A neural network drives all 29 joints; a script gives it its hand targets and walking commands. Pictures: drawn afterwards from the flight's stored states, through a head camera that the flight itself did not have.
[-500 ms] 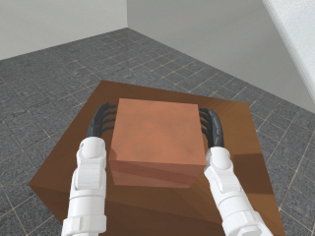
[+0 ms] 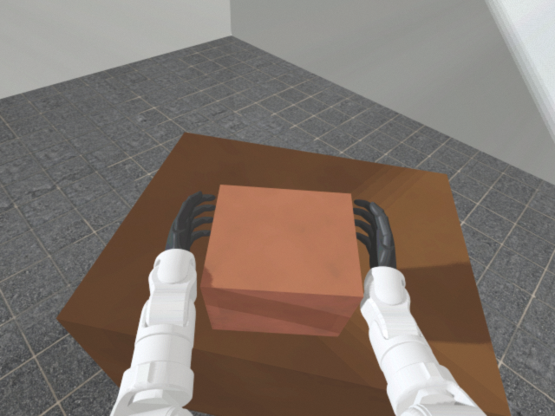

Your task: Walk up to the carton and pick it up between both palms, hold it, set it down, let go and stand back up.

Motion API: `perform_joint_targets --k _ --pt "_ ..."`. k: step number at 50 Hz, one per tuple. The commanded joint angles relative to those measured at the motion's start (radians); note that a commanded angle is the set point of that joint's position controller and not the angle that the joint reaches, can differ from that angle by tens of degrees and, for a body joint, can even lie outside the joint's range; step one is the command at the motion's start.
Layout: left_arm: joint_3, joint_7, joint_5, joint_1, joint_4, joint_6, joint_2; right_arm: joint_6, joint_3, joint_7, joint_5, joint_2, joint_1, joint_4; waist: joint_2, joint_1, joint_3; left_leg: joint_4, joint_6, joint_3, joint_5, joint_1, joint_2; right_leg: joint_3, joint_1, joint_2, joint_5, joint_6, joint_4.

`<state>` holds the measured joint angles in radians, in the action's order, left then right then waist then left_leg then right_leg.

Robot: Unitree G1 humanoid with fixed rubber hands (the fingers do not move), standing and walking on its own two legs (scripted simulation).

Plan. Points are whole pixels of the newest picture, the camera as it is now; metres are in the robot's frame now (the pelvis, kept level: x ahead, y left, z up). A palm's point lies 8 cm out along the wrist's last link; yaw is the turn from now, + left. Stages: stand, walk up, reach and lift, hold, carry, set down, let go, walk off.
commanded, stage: set down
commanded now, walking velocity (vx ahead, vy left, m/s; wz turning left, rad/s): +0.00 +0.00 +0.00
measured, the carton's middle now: (280, 262) +0.36 +0.01 +0.03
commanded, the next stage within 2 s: none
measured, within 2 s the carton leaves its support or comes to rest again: neither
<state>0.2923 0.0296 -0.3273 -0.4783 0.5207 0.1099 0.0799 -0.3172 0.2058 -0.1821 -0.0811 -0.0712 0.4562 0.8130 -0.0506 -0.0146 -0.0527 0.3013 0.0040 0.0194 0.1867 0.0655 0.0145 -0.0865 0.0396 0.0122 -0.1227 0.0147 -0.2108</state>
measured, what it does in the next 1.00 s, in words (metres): stands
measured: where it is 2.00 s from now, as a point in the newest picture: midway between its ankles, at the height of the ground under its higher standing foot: outside the picture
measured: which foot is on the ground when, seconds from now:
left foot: down 0.00-1.00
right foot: down 0.00-1.00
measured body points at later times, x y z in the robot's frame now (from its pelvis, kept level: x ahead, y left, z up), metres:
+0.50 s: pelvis +0.01 +0.00 +0.00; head +0.04 +0.02 +0.45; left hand +0.37 +0.16 +0.02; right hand +0.37 -0.14 +0.03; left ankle -0.01 +0.11 -0.75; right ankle +0.00 -0.11 -0.75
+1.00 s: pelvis +0.02 +0.00 +0.00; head +0.09 +0.02 +0.44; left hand +0.38 +0.17 -0.03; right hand +0.37 -0.13 -0.01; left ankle -0.01 +0.11 -0.75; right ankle +0.00 -0.11 -0.75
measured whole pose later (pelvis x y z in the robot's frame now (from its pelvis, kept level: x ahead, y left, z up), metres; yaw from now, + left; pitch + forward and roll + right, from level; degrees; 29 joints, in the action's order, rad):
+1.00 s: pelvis +0.02 +0.00 +0.00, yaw +0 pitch +12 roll -1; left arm 0.35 -0.04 -0.29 -0.53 1.06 -0.41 -0.01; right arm -0.62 0.41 -0.17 -0.29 -0.11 0.53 1.13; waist -0.02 -0.01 0.06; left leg 0.35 0.00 0.02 0.19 0.35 0.02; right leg -0.09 0.31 0.02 -0.11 0.02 -0.22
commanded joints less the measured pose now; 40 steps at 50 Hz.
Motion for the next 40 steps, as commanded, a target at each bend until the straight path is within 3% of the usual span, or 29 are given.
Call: perform_joint_targets --k 1,20,40 --pt "-0.362 0.096 0.026 -0.513 -0.042 -0.124 0.508 -0.104 -0.339 0.133 -0.104 -0.485 0.59 -0.132 0.065 0.003 0.401 -0.001 -0.041 0.057 -0.349 -0.031 -0.011 -0.023 -0.199 0.005 0.304 -0.026 -0.041" --pt "-0.283 0.058 -0.008 -0.581 0.202 -0.401 0.513 -0.23 -0.207 0.14 -0.246 -0.556 0.566 0.136 0.067 -0.009 0.46 0.0 -0.052 0.058 -0.356 0.023 -0.001 -0.003 -0.133 -0.002 0.281 -0.014 -0.029" --pt "-0.244 0.036 -0.027 -0.577 0.35 -0.575 0.492 -0.307 -0.128 0.142 -0.333 -0.609 0.508 0.294 0.084 -0.001 0.561 0.052 -0.076 0.043 -0.438 0.12 -0.001 0.006 -0.087 -0.005 0.405 -0.012 -0.076"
